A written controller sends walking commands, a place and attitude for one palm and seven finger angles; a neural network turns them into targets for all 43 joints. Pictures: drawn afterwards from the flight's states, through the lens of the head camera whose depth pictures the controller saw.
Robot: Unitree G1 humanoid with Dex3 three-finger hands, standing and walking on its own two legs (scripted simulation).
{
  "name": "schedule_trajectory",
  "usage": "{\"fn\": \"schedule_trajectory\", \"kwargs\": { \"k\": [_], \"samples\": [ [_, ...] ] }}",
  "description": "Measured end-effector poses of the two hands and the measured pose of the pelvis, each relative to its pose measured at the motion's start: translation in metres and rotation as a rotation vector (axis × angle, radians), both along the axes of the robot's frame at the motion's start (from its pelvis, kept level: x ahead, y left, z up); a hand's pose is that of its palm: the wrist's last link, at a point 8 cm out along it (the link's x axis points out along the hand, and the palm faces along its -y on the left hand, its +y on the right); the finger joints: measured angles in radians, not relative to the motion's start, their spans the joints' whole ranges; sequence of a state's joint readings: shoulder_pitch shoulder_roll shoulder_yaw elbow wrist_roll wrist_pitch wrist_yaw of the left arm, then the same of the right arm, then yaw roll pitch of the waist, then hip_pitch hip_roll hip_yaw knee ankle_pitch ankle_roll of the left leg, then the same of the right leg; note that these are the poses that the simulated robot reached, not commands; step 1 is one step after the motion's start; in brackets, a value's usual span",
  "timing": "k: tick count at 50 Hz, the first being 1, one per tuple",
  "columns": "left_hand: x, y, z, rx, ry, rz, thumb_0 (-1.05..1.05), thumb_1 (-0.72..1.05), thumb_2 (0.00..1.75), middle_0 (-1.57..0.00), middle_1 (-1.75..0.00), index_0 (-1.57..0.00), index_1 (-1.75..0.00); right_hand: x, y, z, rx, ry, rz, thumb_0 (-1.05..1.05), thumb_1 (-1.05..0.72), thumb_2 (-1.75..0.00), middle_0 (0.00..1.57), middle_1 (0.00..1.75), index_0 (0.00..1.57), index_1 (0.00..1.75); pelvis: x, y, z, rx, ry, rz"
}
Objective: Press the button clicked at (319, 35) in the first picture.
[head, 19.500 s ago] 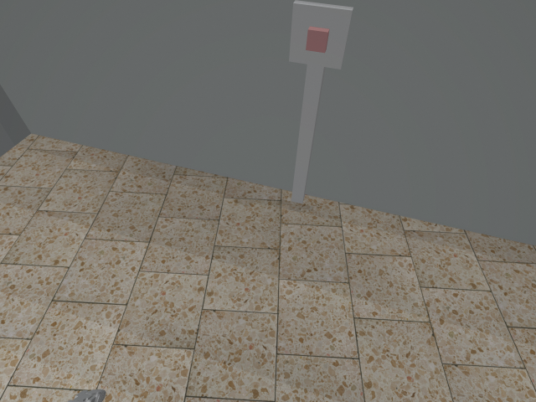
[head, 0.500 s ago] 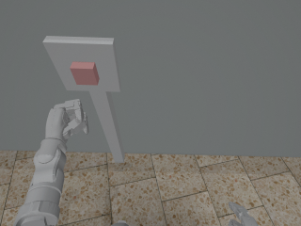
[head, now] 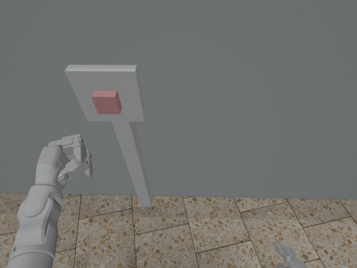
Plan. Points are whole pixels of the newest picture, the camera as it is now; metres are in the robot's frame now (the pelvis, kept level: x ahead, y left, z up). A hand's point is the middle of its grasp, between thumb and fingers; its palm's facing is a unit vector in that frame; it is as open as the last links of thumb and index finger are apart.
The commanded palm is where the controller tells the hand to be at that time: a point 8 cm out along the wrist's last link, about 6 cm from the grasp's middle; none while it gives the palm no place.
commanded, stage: draw the hand back to the body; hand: left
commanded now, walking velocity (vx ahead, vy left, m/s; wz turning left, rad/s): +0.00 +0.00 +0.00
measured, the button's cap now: (107, 101) +0.52 +0.22 +0.08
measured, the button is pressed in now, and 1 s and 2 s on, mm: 0 0 0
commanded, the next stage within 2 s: step back with the hand held close in 1.08 s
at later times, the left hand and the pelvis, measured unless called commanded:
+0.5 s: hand (46, 180) +0.24 +0.24 +0.15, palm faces +0.35 -0.89 -0.30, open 3.1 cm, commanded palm +0.19 +0.28 +0.17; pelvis +0.02 +0.01 +0.03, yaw +0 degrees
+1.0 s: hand (9, 198) +0.19 +0.25 +0.19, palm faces +0.43 -0.81 -0.39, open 3.1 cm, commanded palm +0.14 +0.29 +0.21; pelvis +0.02 +0.01 +0.03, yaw +0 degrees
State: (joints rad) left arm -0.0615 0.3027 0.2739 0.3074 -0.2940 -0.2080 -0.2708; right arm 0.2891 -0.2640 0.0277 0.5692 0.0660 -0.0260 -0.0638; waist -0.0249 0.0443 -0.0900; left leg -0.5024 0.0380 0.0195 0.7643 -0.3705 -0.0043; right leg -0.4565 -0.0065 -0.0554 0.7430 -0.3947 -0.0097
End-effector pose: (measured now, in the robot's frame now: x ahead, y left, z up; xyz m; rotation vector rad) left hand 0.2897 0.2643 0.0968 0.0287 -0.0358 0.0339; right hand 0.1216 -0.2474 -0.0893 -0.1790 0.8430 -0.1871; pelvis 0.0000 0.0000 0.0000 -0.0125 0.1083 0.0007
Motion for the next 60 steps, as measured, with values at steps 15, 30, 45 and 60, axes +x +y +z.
{"fn": "schedule_trajectory", "kwargs": {
  "k": [15,30,45,60],
  "samples": [
    [-0.062,0.004,0.038,0.219,0.025,0.221,0.01,0.9,0.9,-1.3,-1.5,-1.3,-1.5,0.063,0.025,0.043,-0.015,-0.198,0.093,0.01,-0.9,-0.9,0.2,0.3,0.2,0.3,0.004,0.004,0.021,0.01,-0.106,0.006],
    [-0.1,0.016,0.081,0.327,-0.031,0.339,0.01,0.9,0.9,-1.31,-1.5,-1.3,-1.5,0.084,0.05,0.046,0.029,-0.185,0.17,0.01,-0.9,-0.9,0.2,0.3,0.2,0.3,0.022,0.008,0.031,0.013,-0.164,0.006],
    [-0.139,0.022,0.113,0.431,-0.104,0.396,0.01,0.89,0.9,-1.31,-1.5,-1.3,-1.5,0.086,0.043,0.046,0.02,-0.201,0.159,0.01,-0.9,-0.9,0.2,0.3,0.2,0.3,0.024,0.008,0.03,0.01,-0.175,0.007],
    [-0.143,0.019,0.107,0.397,-0.108,0.39,0.01,0.89,0.9,-1.31,-1.5,-1.3,-1.5,0.074,0.04,0.05,0.005,-0.214,0.15,0.01,-0.9,-0.9,0.2,0.3,0.2,0.3,0.014,0.004,0.031,0.007,-0.191,0.003]
  ]
}}
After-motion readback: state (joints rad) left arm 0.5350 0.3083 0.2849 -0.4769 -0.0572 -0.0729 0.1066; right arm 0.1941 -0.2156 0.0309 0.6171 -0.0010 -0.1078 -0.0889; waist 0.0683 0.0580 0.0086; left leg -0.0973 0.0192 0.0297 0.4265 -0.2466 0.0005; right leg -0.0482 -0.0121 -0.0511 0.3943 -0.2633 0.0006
